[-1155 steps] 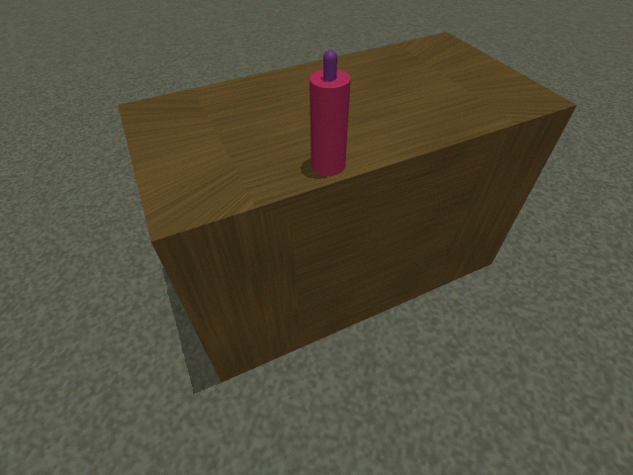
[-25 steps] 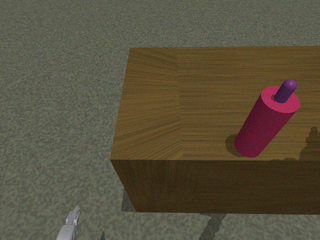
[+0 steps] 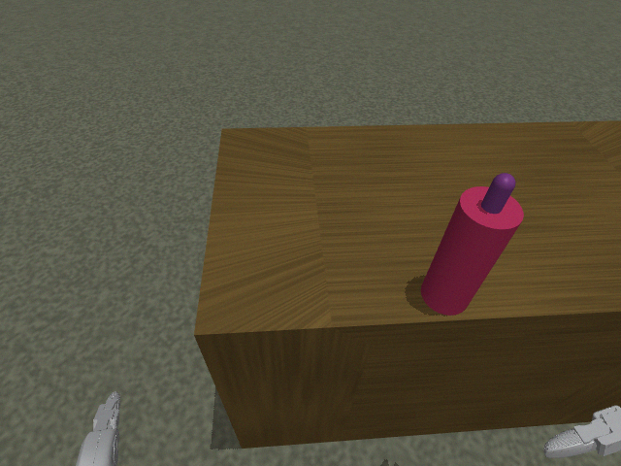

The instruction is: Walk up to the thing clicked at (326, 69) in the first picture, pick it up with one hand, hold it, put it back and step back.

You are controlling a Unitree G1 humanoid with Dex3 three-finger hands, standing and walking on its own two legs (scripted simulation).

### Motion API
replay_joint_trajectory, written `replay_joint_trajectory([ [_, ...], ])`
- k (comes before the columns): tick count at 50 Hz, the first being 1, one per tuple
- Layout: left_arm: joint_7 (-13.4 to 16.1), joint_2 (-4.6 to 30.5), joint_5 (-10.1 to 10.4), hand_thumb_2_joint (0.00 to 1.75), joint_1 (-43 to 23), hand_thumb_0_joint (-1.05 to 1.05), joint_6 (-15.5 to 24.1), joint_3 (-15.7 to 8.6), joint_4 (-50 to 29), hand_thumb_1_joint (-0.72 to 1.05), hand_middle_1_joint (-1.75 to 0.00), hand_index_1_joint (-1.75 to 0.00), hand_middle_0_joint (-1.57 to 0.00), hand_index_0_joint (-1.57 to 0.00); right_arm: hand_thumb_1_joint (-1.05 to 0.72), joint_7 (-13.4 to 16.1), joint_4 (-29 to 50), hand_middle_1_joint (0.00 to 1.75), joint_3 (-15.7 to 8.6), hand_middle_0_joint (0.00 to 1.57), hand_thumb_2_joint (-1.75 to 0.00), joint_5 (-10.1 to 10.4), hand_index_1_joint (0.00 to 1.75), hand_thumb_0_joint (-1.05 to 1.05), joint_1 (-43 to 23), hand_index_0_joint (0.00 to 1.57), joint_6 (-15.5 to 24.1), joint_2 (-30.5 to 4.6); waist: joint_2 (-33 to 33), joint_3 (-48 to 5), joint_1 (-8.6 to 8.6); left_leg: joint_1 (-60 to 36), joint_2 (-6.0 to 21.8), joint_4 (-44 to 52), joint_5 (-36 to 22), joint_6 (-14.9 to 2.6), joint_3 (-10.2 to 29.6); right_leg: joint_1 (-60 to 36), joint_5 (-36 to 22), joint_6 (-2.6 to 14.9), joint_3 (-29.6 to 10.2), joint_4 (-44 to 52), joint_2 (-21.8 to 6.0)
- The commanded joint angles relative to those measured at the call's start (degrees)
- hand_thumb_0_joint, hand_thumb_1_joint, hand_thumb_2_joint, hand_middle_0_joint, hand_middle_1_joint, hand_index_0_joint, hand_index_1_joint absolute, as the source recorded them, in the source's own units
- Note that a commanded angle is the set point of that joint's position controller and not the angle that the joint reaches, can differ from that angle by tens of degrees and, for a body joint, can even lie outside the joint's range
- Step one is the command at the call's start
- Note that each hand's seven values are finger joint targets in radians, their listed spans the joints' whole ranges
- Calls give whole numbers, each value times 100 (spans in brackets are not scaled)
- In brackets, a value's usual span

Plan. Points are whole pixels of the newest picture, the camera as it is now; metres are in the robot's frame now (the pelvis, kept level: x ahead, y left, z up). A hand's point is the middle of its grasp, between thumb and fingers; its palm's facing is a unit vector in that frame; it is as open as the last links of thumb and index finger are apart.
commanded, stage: sink last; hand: right
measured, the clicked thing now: (470, 245) +0.39 -0.22 +0.06
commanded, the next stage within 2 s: home in 0.40 s
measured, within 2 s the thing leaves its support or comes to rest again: neither
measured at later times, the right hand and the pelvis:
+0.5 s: hand (615, 416) +0.16 -0.27 +0.10, palm faces +0.39 +0.80 -0.45, open 17.4 cm; pelvis -0.03 +0.01 +0.00, yaw +0 degrees
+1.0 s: hand out of the picture +0.14 -0.18 -0.08, palm faces +0.08 +0.97 -0.22, open 17.3 cm; pelvis -0.02 +0.00 +0.01, yaw +0 degrees
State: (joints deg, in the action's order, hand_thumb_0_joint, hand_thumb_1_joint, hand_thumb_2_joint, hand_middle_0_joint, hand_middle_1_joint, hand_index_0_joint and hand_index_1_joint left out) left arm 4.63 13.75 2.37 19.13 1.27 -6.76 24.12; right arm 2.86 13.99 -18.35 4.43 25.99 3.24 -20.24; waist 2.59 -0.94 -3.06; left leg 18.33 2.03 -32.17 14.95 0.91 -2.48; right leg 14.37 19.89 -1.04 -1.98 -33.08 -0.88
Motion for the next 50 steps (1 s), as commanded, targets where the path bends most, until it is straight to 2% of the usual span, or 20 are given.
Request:
replay_joint_trajectory([
  [1,6,371,-6,4,125,0,347,-102,-697,-49,-5,-4,-5,-6,56,8,1059,6,-92,5,-5,0,6,0,422,5,420,-450,-85,-372,74,-726,-117,375,-1056,-113,-236,205,-1544,138,377,547,111],
  [3,3,467,-12,4,70,0,359,-237,-652,-49,-5,-4,-5,-6,56,-9,1348,6,-94,5,-5,-21,6,0,-94,5,459,-554,-40,-186,253,-482,-120,455,-765,-91,-230,191,-1158,156,351,680,115],
  [6,33,659,-35,3,-124,0,440,-447,-369,-48,-5,-4,-5,-6,55,-22,1382,6,-251,5,-5,-36,6,0,-393,5,525,-735,34,307,311,-135,-70,611,-60,-64,-203,339,-344,202,333,862,163],
  [10,86,840,-95,2,-475,0,648,-627,-411,-49,-5,-4,-6,-7,55,50,1220,6,-709,5,-5,-60,6,0,-489,6,686,-1070,-185,102,181,-334,-4,708,178,-34,-180,319,-174,239,314,838,231],
  [12,65,569,-134,3,-627,0,711,-406,-352,-50,-5,-4,-6,-7,54,72,858,6,-847,5,-5,-85,6,0,-270,6,778,-1127,-234,-14,21,-519,90,803,214,-22,-68,322,-326,229,368,712,302],
  [16,53,781,-162,3,-862,0,769,-573,-224,-51,-4,-4,-5,-6,56,111,495,6,-1106,5,-5,-88,6,0,-316,5,972,-1280,-287,-153,-133,-790,47,774,118,-37,-121,386,-415,214,309,815,265],
  [19,-38,287,-152,4,-1012,0,820,-131,41,-52,-4,-4,-5,-6,55,32,299,6,-656,5,-5,-138,6,0,-53,5,1113,-861,-217,-60,-194,-816,30,766,71,-57,-113,413,-471,187,336,869,234],
  [22,-40,304,-163,6,-1447,0,938,70,-316,-51,-5,-5,-5,-5,52,19,656,6,-417,5,-6,-178,6,0,-518,5,1289,-831,-243,-287,-81,-919,47,886,244,-56,-51,253,-354,189,365,938,244],
  [24,33,742,-182,7,-1250,0,974,-249,-386,-51,-5,-5,-5,-5,50,49,476,6,-583,5,-6,-182,6,0,-392,5,1321,-1007,-432,-309,11,-943,70,989,317,-30,-11,136,-358,199,369,990,242],
  [26,51,915,-181,15,-824,0,977,-431,-300,-42,-13,-13,-13,-13,47,27,330,7,-647,6,-11,-168,7,0,-313,6,1360,-1014,-437,-191,103,-841,25,1012,242,-22,-73,9,-362,213,351,1043,241],
  [27,35,800,-177,23,-569,0,967,-367,-180,-34,-19,-19,-13,-13,46,12,289,7,-662,6,-11,-156,7,0,-269,6,1377,-985,-399,-13,86,-803,6,1046,295,-24,-112,27,-300,219,346,1100,249],
  [30,-65,268,-113,47,-491,0,963,53,-174,-10,-20,-19,-14,-14,54,-63,-145,6,-413,5,-7,-159,6,0,-25,5,1373,-657,-299,205,19,-820,-63,1057,134,-57,-221,61,-386,203,350,1231,232],
  [33,-166,-247,-76,59,-853,0,969,633,-10,14,-21,-21,-15,-15,53,-143,-355,6,113,6,-7,-146,6,0,-50,6,1363,-291,-197,552,-20,-753,-68,1132,248,-62,-229,264,-286,204,379,1316,235],
  [34,-180,-324,-75,60,-1016,0,968,708,196,22,-21,-21,-15,-15,54,-161,-523,6,320,5,-6,-159,6,0,-46,5,1332,-174,-9,569,-14,-728,-70,1104,187,-82,-213,292,-311,187,387,1312,239],
  [35,-176,-183,-87,64,-1228,0,989,648,187,30,-22,-22,-15,-15,53,-165,-546,6,469,6,-7,-165,6,0,-147,6,1320,-99,60,525,41,-696,-81,1087,225,-95,-206,291,-246,181,383,1337,225],
  [37,-133,324,-116,68,-1293,0,1020,245,320,46,-23,-23,-16,-16,52,-160,-847,6,720,6,-7,-208,6,0,-191,6,1258,-26,110,383,208,-637,-118,1006,59,-116,-221,181,-299,164,332,1354,181],
  [39,-83,791,-150,69,-1181,0,1045,-130,379,54,-23,-24,-16,-16,54,-137,-1099,6,744,6,-7,-249,6,0,-253,6,1193,-80,11,85,372,-682,-144,953,-176,-125,-253,-74,-479,141,283,1331,138],
  [41,-71,833,-173,75,-1242,0,1082,-166,257,63,-25,-25,-17,-17,53,-102,-1299,6,778,6,-7,-307,6,0,-435,6,1141,-91,-114,-138,414,-788,-149,930,-398,-102,-281,-163,-681,130,222,1276,125],
  [45,-35,370,-175,90,-1389,0,1046,193,310,89,-29,-29,-20,-20,53,-25,-2258,6,1015,6,-7,-379,6,0,-847,6,971,66,-434,-346,395,-950,-133,938,-578,-72,-239,-181,-915,157,214,1153,118],
  [50,-47,-144,-149,90,-1590,0,976,684,354,90,-30,-30,-20,-20,53,6,-3241,6,1652,6,-7,-441,6,0,-1646,5,831,446,-88,-546,361,-985,-114,808,-834,-127,-153,-84,-1195,81,257,1077,105],
])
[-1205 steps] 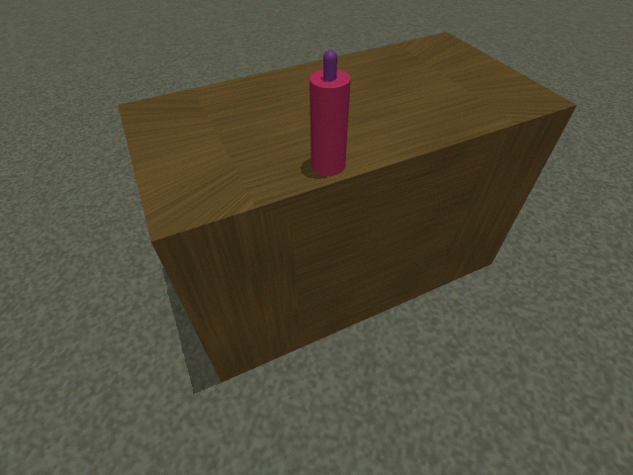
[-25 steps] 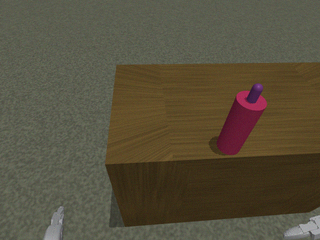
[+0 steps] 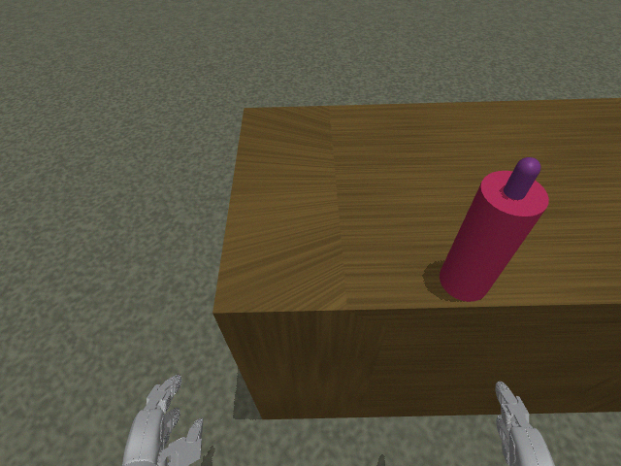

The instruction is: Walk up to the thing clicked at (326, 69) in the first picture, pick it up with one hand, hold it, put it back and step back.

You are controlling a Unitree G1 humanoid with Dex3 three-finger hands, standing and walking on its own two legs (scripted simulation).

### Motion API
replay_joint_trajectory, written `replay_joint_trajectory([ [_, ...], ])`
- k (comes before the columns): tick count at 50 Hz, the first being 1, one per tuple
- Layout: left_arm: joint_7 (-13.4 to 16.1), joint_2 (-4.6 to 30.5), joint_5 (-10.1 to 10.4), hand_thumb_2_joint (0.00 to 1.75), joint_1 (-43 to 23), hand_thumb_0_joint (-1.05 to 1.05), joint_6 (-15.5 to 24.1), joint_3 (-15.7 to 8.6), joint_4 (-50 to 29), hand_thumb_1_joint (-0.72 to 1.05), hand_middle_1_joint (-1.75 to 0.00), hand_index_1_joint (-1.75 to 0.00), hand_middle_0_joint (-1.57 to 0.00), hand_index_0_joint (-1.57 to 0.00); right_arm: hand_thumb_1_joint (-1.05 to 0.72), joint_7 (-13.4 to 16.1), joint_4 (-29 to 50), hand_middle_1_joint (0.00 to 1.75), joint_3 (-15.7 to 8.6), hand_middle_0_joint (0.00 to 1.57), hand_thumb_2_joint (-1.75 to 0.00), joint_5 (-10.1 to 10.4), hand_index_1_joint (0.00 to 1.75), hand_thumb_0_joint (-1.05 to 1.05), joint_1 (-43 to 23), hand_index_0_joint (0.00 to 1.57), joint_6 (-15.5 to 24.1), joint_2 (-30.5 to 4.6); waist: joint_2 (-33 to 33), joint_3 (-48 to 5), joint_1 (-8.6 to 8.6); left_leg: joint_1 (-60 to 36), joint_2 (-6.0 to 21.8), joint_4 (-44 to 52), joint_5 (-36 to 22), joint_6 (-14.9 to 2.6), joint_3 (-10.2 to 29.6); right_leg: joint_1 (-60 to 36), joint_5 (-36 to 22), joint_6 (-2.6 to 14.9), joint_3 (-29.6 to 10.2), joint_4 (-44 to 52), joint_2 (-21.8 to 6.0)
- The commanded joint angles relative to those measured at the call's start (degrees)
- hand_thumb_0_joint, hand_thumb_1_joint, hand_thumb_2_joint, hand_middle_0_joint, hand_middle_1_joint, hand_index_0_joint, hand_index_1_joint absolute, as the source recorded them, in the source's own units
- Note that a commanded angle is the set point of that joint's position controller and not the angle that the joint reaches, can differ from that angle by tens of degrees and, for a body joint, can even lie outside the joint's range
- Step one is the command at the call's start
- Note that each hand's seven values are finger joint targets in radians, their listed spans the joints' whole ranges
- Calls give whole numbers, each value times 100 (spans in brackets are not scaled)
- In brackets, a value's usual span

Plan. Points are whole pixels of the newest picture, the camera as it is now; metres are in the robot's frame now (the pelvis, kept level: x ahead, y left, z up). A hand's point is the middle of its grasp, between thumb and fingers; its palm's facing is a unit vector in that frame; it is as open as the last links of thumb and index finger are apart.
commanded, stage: home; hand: right
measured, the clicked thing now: (491, 231) +0.41 -0.22 +0.05
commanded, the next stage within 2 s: none
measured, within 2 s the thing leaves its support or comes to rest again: neither
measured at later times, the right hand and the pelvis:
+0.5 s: hand (455, 420) +0.21 -0.17 -0.11, palm faces +0.04 +0.97 -0.24, open 17.3 cm; pelvis +0.03 +0.00 +0.00, yaw +1 degrees
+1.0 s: hand out of the picture +0.08 -0.26 -0.14, palm faces -0.07 +0.92 -0.39, open 17.3 cm; pelvis +0.01 +0.00 +0.00, yaw +1 degrees
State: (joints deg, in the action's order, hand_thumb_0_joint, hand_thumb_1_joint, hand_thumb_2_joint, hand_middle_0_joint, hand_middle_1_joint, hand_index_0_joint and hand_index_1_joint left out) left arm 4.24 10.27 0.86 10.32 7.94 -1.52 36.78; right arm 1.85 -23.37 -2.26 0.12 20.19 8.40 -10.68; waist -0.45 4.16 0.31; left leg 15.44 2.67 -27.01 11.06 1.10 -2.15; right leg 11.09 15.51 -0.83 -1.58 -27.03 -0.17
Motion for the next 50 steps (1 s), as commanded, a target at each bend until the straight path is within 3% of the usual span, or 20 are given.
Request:
replay_joint_trajectory([
  [1,-8,210,8,90,-794,0,301,157,-925,90,-30,-30,-20,-20,53,128,451,6,15,6,-7,-14,6,0,-1203,6,305,-564,325,-1122,-18,-731,-170,299,-386,-157,-173,250,-685,49,215,487,41],
  [4,6,580,-35,90,-447,0,209,-57,-766,90,-30,-30,-20,-20,51,212,-38,6,-139,6,-8,-10,6,0,-951,6,135,-825,502,-1267,-24,-892,-188,269,-791,-171,-179,180,-1141,17,244,445,30],
  [5,-27,1074,-144,90,74,0,131,-177,-270,90,-30,-30,-20,-20,54,380,212,5,-799,5,-6,-8,5,0,-952,5,168,-1192,771,-1230,-216,-871,-222,202,-813,-223,-130,181,-1213,-48,264,356,51],
  [6,-56,920,-133,90,-59,0,115,-86,-394,90,-30,-30,-20,-20,51,357,53,6,-263,6,-8,-48,6,0,-752,6,138,-759,758,-1166,-91,-878,-229,186,-930,-225,-129,123,-1367,-65,294,340,43],
  [7,-67,815,-123,90,-127,0,84,-57,-490,90,-30,-30,-20,-20,50,360,44,6,-237,6,-8,-31,6,0,-626,6,103,-693,605,-1208,-150,-961,-242,202,-1031,-214,-149,148,-1472,-41,300,326,52],
  [8,-70,804,-117,90,-145,0,43,-48,-535,90,-30,-30,-20,-20,54,373,32,5,-186,5,-6,-5,5,0,-680,5,67,-627,429,-1166,-65,-996,-251,224,-1142,-195,-156,160,-1564,-28,315,299,49],
  [9,-74,782,-109,90,-185,0,1,-56,-533,90,-30,-30,-20,-20,52,403,91,6,-285,6,-7,4,6,0,-643,6,39,-704,404,-1163,-146,-1083,-250,229,-1229,-188,-162,199,-1629,-24,315,308,54],
  [13,-100,840,-89,90,-196,0,-185,-72,-569,90,-30,-30,-20,-20,51,352,-108,6,56,6,-8,50,6,0,-897,6,-73,-373,-31,-890,6,-833,-292,227,-1270,-160,-196,233,-1626,24,318,299,11],
  [15,-100,837,-72,90,-196,0,-252,-82,-564,90,-30,-30,-20,-20,51,354,-44,6,-24,6,-8,55,6,0,-1044,6,-103,-456,-148,-924,-15,-798,-270,258,-1186,-138,-183,179,-1447,79,336,309,32],
  [19,-96,876,-58,90,-126,0,-330,-103,-550,90,-30,-30,-20,-20,53,362,17,6,63,5,-6,62,6,0,-1285,5,-149,-415,-97,-1143,3,-814,-276,150,-1397,-156,-167,-1,-1715,49,325,268,6],
  [23,-76,862,-53,90,-81,0,-416,-101,-530,90,-30,-30,-20,-20,53,394,64,6,-26,5,-6,35,6,0,-1221,5,-232,-541,36,-1365,-44,-1002,-232,59,-1840,-155,-113,-100,-2110,22,364,166,44],
  [24,-173,1897,-410,90,223,0,-471,-374,99,90,-30,-30,-20,-20,56,223,-1043,5,-308,5,-5,-339,5,0,-612,5,-316,-1978,327,-1580,-33,-1162,418,-515,-2907,-345,354,-168,-2915,94,-73,-89,-500],
  [27,-263,1779,-349,90,204,0,-562,-356,213,90,-30,-30,-20,-20,54,72,-1272,5,-264,5,-6,-254,5,0,-637,5,-385,-1766,176,-1673,-54,-1159,473,-487,-3107,-425,363,-286,-2765,126,-109,-132,-511],
  [29,-322,1790,-290,90,168,0,-577,-287,411,90,-29,-30,-20,-20,55,-19,-1481,5,-141,5,-5,-201,5,0,-906,5,-389,-1690,146,-1352,10,-899,398,-349,-2246,-394,335,-201,-2297,97,-108,100,-527],
  [32,-369,1843,-289,90,-15,0,-608,-231,693,90,-29,-30,-20,-20,58,-73,-1883,5,-48,5,-4,-183,5,0,-1174,5,-450,-1751,141,-818,2,-635,415,-73,-1529,-361,384,-21,-1582,138,-162,323,-517],
  [34,-377,1885,-302,90,-100,0,-634,-201,865,90,-29,-30,-20,-20,57,-91,-2109,5,-37,5,-4,-182,5,0,-1268,5,-480,-1852,53,-561,-6,-501,415,81,-1321,-344,457,-61,-1315,188,-213,512,-537],
  [38,-398,2019,-250,90,-125,0,-649,-177,1216,90,-30,-30,-20,-20,56,-90,-2559,5,-6,5,-5,-151,5,0,-1274,5,-502,-2001,8,-740,-9,-756,453,180,-1739,-324,530,-403,-1634,209,-235,582,-571],
  [43,-418,2159,-244,90,-228,0,-699,-108,1597,90,-30,-30,-20,-20,53,-97,-2967,6,55,6,-7,-136,6,0,-1421,6,-573,-2202,-54,-332,-3,-576,439,604,-672,-295,635,-323,-516,228,-280,979,-538],
  [48,-449,2257,-242,90,-190,0,-730,-86,1917,90,-30,-30,-20,-20,52,-107,-3260,6,76,6,-7,-146,6,0,-1426,6,-617,-2372,-123,-113,-8,-424,449,1068,583,-304,804,-203,28,226,-274,1118,-487],
  [50,-451,2261,-233,90,-122,0,-721,-73,2022,90,-30,-30,-20,-20,53,-126,-3320,6,82,6,-7,-149,6,0,-1461,6,-626,-2396,-127,-143,16,-406,500,1140,740,-320,880,-257,83,244,-280,1125,-502],
])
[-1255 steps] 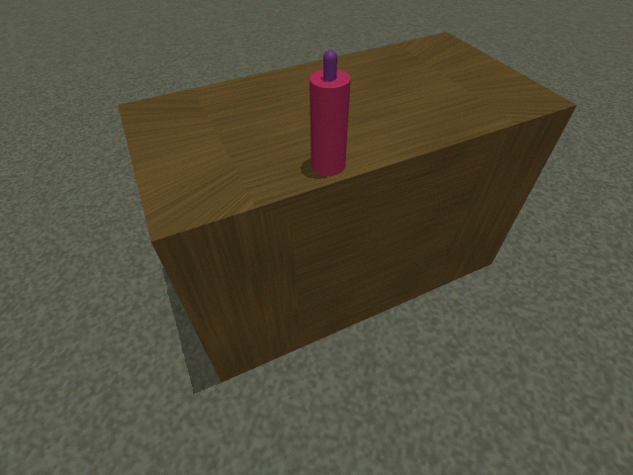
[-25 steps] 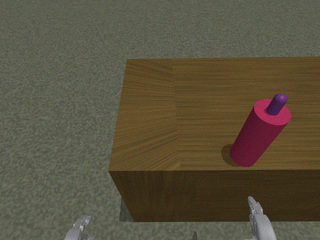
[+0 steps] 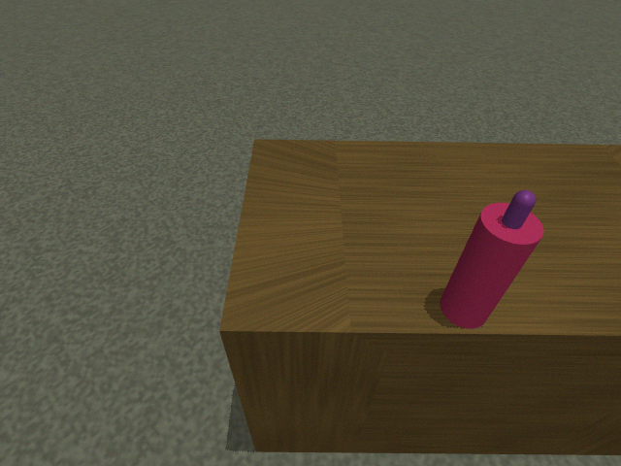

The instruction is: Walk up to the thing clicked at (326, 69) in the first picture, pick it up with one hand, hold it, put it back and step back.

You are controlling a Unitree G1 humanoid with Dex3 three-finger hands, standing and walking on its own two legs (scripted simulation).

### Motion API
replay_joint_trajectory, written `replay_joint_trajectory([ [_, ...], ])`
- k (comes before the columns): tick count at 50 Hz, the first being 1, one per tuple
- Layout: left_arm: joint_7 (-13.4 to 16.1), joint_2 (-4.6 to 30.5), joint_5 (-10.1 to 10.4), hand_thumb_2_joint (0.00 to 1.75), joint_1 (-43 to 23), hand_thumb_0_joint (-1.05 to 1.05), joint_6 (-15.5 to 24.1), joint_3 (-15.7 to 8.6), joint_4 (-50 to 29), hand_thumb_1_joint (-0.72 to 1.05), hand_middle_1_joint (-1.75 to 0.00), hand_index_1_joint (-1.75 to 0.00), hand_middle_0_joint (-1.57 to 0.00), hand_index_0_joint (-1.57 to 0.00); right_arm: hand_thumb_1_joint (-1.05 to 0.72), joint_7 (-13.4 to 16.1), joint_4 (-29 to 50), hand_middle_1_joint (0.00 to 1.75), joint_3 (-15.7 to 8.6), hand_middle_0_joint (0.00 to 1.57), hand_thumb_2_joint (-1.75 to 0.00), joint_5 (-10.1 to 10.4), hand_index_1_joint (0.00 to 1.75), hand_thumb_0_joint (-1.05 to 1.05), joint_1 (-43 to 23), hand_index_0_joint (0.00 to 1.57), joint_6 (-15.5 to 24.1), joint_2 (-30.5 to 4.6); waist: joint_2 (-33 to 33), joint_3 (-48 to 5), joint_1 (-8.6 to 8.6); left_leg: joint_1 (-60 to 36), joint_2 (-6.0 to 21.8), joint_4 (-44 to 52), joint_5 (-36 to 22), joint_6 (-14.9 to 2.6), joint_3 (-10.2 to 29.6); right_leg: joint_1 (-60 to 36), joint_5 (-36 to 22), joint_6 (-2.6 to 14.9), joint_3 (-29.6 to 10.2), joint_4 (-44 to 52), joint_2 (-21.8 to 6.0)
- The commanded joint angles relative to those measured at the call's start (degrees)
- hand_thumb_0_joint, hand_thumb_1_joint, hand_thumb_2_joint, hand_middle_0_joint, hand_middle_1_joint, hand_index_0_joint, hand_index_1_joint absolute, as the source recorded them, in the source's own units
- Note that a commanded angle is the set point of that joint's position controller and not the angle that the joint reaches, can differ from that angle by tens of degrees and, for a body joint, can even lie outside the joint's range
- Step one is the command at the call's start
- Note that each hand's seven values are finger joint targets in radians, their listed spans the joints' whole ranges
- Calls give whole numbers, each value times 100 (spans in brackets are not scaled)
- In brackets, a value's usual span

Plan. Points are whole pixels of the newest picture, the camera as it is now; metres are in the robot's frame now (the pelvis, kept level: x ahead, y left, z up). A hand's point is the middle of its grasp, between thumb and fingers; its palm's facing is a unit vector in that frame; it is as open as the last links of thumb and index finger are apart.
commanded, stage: home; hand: right
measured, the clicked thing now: (490, 260) +0.40 -0.24 +0.05
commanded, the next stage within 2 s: stand in 1.38 s
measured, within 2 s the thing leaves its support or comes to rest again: neither
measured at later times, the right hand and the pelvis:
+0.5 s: hand out of the picture +0.07 -0.25 -0.15, palm faces -0.06 +0.93 -0.36, open 17.3 cm; pelvis +0.00 +0.00 +0.00, yaw +0 degrees
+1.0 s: hand out of the picture +0.08 -0.25 -0.15, palm faces -0.05 +0.93 -0.36, open 17.2 cm; pelvis +0.01 +0.01 +0.00, yaw +0 degrees
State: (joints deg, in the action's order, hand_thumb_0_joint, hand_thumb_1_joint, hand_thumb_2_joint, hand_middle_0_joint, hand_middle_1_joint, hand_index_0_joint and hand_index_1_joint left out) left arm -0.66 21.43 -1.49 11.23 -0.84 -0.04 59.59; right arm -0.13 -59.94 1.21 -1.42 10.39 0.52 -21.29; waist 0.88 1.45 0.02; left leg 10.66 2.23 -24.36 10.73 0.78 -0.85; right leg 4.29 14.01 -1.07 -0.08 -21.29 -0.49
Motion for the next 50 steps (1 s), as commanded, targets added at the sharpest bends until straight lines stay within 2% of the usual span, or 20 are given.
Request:
replay_joint_trajectory([
  [1,34,1144,3,90,-193,0,174,-207,-205,90,-30,-30,-20,-20,52,65,290,6,-256,6,-7,20,6,0,-480,6,167,-1318,-173,81,45,-9,533,827,581,-293,731,409,132,272,-448,581,-499],
  [6,49,1160,15,90,-273,0,199,-207,-59,90,-30,-30,-20,-20,51,70,151,6,-232,6,-8,39,6,0,-412,6,178,-1267,-102,-20,-1,-221,493,738,108,-273,661,418,-172,241,-510,671,-571],
  [13,61,1119,28,90,-240,0,182,-207,99,90,-30,-30,-20,-20,53,77,28,6,-231,6,-7,46,6,0,-378,6,159,-1231,-148,45,1,-193,485,818,157,-250,677,409,-200,208,-466,680,-561],
  [15,71,1106,35,90,-235,0,175,-202,148,90,-30,-30,-20,-20,53,73,11,6,-242,6,-7,57,6,0,-398,6,143,-1210,-56,80,0,-187,496,827,208,-241,705,456,-43,210,-455,693,-561],
  [24,101,1112,32,90,-276,0,201,-200,154,90,-30,-30,-20,-20,51,87,-12,6,-230,6,-8,78,6,0,-456,6,153,-1189,-45,-192,11,-460,539,626,-793,-276,630,251,-761,174,-441,671,-649],
  [26,99,1113,36,90,-297,0,194,-203,170,90,-30,-30,-20,-20,52,89,-34,6,-223,6,-7,75,6,0,-438,6,157,-1183,-113,-148,-1,-438,519,660,-772,-252,603,266,-760,173,-435,659,-638],
  [29,96,1100,36,90,-315,0,172,-202,201,90,-30,-30,-20,-20,53,90,-58,6,-236,6,-7,76,6,0,-497,6,139,-1195,-130,37,-1,-319,501,780,-247,-235,640,387,-388,191,-416,692,-613],
  [33,91,1100,41,90,-346,0,177,-202,191,90,-30,-30,-20,-20,53,77,-62,6,-246,5,-7,71,6,0,-515,5,137,-1185,-84,60,-6,-269,492,823,-191,-222,653,390,-316,197,-428,704,-625],
  [39,101,1113,46,90,-397,0,189,-211,169,90,-30,-30,-20,-20,52,82,-65,6,-252,6,-7,80,6,0,-530,6,157,-1170,-126,-160,1,-404,505,728,-750,-221,607,198,-709,178,-414,662,-668],
  [42,108,1104,51,90,-416,0,197,-198,138,90,-30,-30,-20,-20,53,96,-69,6,-264,6,-7,76,6,0,-567,6,174,-1193,-128,-337,17,-567,560,629,-1283,-230,592,115,-1034,169,-389,601,-689],
  [44,112,1098,59,90,-430,0,197,-196,147,90,-30,-30,-20,-20,54,97,-98,5,-266,5,-6,85,5,0,-534,5,168,-1170,-89,-330,11,-563,551,603,-1312,-221,579,91,-1039,163,-393,626,-697],
  [47,119,1091,66,90,-411,0,202,-189,124,90,-30,-30,-20,-20,51,101,-100,6,-276,6,-8,83,6,0,-551,6,168,-1193,-69,-500,18,-700,575,491,-1778,-244,531,-22,-1543,156,-376,581,-724],
  [50,132,1071,61,90,-443,0,196,-184,131,90,-30,-30,-20,-20,51,109,-125,6,-275,6,-8,86,6,0,-532,6,159,-1170,-87,-492,18,-665,578,505,-1740,-242,514,-104,-1560,144,-362,598,-744],
])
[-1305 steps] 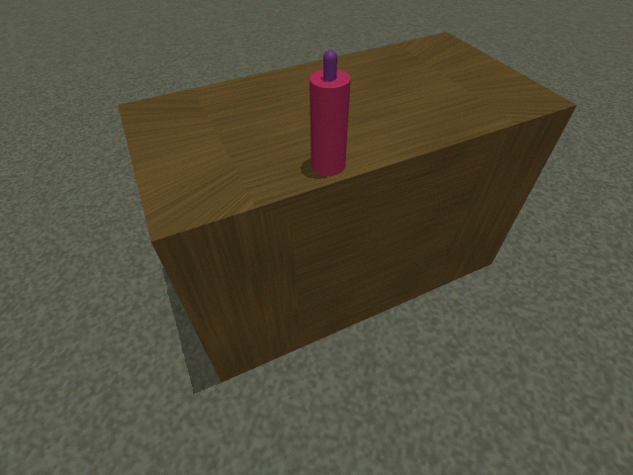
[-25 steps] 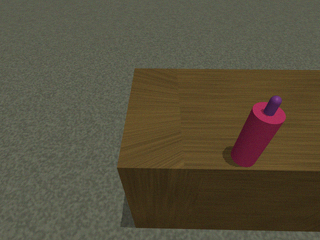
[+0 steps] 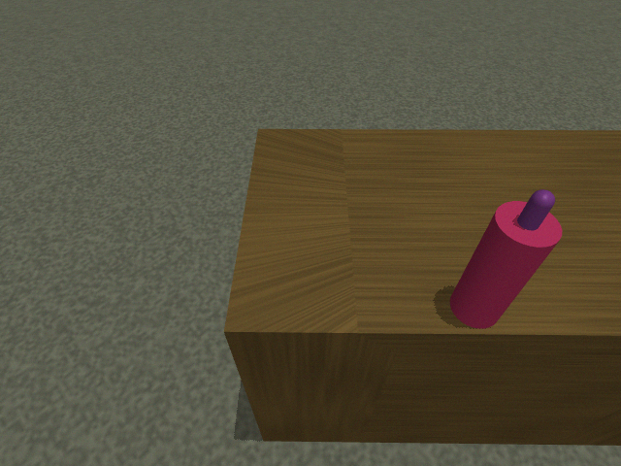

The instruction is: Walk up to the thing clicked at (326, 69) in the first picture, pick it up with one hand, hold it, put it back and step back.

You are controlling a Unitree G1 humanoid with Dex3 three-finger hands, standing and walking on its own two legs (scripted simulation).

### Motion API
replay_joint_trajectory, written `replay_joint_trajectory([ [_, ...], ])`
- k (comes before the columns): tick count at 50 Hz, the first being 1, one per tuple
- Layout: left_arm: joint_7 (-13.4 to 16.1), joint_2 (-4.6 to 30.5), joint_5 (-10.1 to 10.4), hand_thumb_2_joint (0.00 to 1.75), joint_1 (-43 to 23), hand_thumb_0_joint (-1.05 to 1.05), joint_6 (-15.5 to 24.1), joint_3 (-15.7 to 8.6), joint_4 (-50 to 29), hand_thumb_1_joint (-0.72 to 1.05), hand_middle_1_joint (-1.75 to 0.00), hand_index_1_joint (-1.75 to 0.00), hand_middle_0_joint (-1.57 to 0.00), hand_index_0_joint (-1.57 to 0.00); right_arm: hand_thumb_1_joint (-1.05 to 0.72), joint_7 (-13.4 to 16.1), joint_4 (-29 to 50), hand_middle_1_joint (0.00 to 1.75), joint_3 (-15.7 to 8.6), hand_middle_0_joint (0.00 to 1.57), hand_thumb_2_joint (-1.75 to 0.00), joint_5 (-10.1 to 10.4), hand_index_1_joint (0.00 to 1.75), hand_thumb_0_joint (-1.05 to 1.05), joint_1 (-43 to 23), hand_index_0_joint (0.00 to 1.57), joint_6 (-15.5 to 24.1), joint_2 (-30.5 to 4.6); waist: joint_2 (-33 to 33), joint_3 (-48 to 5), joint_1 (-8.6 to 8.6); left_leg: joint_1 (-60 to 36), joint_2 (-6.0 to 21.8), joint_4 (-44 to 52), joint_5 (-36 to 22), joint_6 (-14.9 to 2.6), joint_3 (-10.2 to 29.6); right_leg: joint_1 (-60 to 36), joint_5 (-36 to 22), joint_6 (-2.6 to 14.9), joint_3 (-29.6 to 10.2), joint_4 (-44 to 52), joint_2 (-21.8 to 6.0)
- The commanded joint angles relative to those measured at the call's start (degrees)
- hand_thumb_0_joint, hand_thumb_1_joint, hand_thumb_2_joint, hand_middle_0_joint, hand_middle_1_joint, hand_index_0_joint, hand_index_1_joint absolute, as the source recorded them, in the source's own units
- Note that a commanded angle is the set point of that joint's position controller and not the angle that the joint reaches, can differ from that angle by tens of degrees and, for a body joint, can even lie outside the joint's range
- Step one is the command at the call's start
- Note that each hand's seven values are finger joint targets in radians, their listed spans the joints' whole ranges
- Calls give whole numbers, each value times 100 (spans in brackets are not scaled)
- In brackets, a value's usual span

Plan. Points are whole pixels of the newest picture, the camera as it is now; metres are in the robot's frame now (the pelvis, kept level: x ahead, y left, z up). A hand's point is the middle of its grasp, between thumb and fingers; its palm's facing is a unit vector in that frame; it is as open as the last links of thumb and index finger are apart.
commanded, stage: home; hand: right
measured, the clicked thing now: (504, 260) +0.38 -0.24 +0.05
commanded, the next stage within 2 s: stand in 0.38 s
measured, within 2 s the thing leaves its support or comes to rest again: neither
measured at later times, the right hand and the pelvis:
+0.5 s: hand out of the picture +0.07 -0.25 -0.15, palm faces -0.03 +0.93 -0.35, open 17.3 cm; pelvis +0.00 +0.00 +0.00, yaw +0 degrees
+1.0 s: hand out of the picture +0.07 -0.25 -0.15, palm faces -0.03 +0.94 -0.34, open 8.2 cm; pelvis -0.01 +0.01 +0.00, yaw +0 degrees
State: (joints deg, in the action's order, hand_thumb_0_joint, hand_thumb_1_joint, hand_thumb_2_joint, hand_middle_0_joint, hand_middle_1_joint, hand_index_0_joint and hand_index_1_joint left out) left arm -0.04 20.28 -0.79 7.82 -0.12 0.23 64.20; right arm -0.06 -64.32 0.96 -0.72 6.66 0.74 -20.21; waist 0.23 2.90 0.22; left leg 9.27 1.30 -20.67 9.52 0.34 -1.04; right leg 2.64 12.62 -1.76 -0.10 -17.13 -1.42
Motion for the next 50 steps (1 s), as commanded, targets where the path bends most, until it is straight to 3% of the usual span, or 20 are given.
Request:
replay_joint_trajectory([
  [1,79,1204,-13,90,-131,0,116,-217,-336,90,-30,-30,-20,-20,51,102,311,6,-247,6,-8,16,6,0,-164,6,128,-1264,-21,-568,-19,-481,656,166,-1544,-181,537,106,-1348,213,-348,176,-636],
  [9,69,1213,-15,90,-174,0,105,-233,-324,90,-30,-30,-20,-20,53,90,304,6,-279,5,-7,0,6,0,-186,5,109,-1250,27,-248,-35,-367,628,329,-967,-150,554,324,-742,249,-352,287,-606],
  [24,68,1207,-23,90,-137,0,140,-254,-371,90,-30,-30,-20,-20,50,68,336,6,-305,6,-8,15,6,0,-246,6,107,-1232,-14,-364,-30,-427,622,335,-753,-196,580,293,-701,258,-379,360,-634],
  [26,69,1210,-7,90,-163,0,135,-262,-376,90,-30,-30,-20,-20,34,73,330,22,-309,20,-24,9,22,0,-213,20,115,-1236,-47,-383,-37,-432,636,327,-933,-186,577,263,-741,268,-380,303,-641],
  [27,64,1175,-9,90,-112,0,136,-246,-372,90,-30,-30,-20,-20,26,76,329,30,-310,20,-32,8,30,0,-230,20,118,-1258,-73,-478,-1,-496,661,274,-1052,-203,578,225,-824,258,-367,310,-643],
  [34,61,1183,-12,90,-80,0,107,-247,-347,90,-30,-30,-20,-20,-30,79,294,30,-299,20,-88,18,30,0,-174,20,118,-1241,-99,-311,-7,-408,646,408,-819,-186,626,294,-583,270,-328,296,-621],
  [42,60,1158,-8,90,-54,0,132,-249,-352,90,-30,-30,-20,-20,-90,73,315,30,-319,20,-90,27,30,0,-176,20,117,-1244,-23,-322,-25,-429,630,334,-900,-202,613,303,-673,255,-356,344,-647],
  [50,53,1189,-30,90,-50,0,116,-281,-370,90,-30,-30,-20,-20,-90,59,328,30,-329,20,-90,13,30,0,-192,20,103,-1232,-64,-181,-38,-261,588,508,-248,-191,677,425,-320,267,-331,350,-608],
])
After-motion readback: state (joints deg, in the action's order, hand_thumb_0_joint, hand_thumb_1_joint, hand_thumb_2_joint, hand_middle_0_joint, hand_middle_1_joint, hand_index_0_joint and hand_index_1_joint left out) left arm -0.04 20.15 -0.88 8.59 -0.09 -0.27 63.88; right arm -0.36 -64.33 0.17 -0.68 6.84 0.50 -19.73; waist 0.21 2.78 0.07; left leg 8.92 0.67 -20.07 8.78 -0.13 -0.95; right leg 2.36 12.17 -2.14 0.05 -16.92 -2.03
